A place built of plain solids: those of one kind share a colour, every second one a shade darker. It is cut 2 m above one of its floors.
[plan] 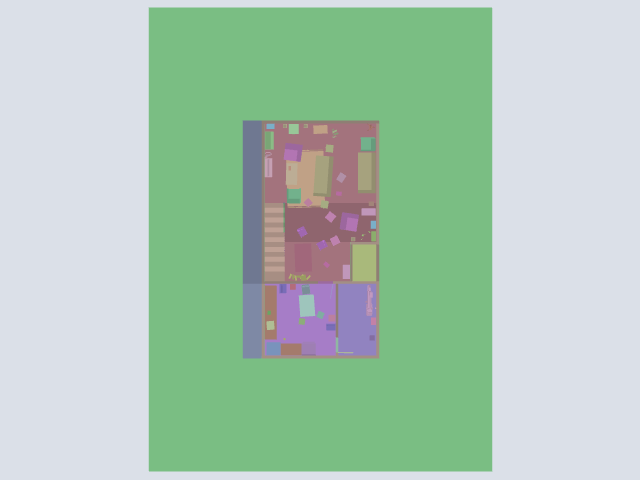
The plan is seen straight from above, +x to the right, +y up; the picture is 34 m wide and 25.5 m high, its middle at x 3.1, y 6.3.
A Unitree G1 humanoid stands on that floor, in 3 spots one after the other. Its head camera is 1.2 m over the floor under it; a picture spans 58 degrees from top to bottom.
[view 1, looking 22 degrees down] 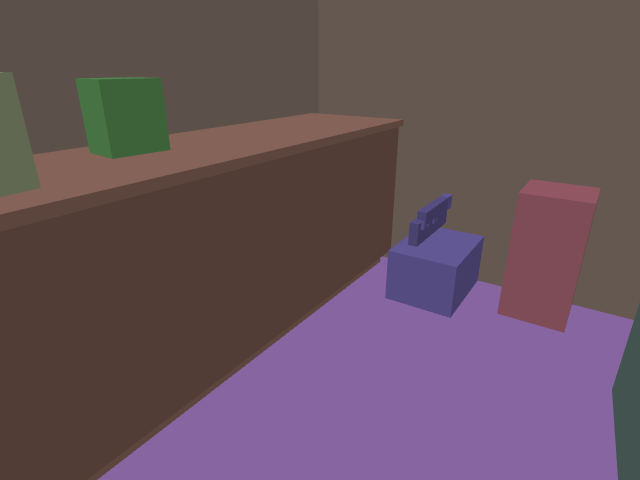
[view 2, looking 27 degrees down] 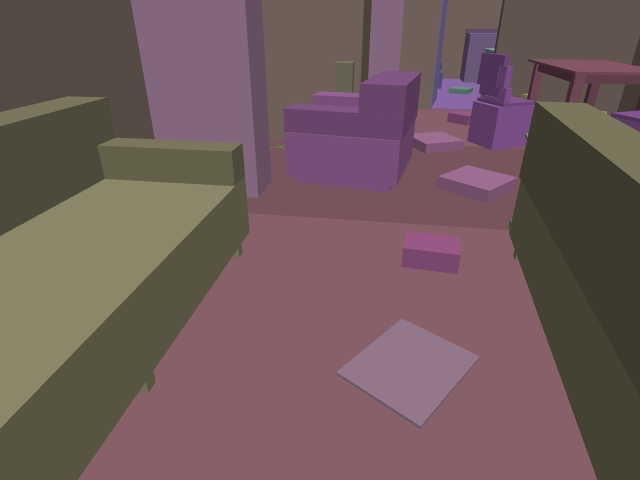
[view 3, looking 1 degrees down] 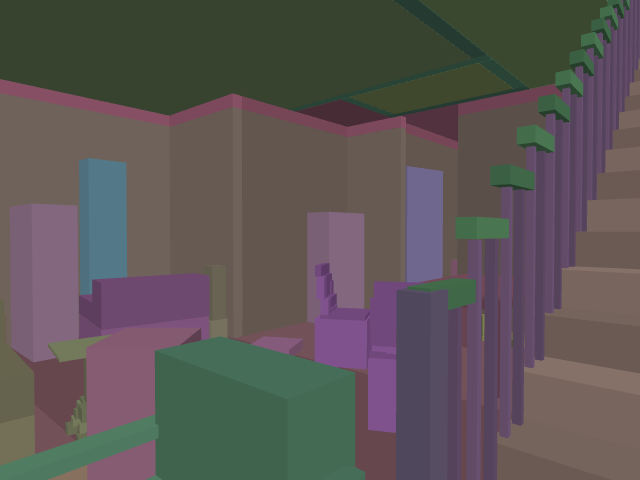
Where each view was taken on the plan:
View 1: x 1.82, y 1.52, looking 124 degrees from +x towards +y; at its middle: counter_run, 2.02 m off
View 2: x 4.38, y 10.93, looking -81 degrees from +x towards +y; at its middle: floor_living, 2.64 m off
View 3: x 0.69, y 9.17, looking -48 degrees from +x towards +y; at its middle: flat_shelf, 5.62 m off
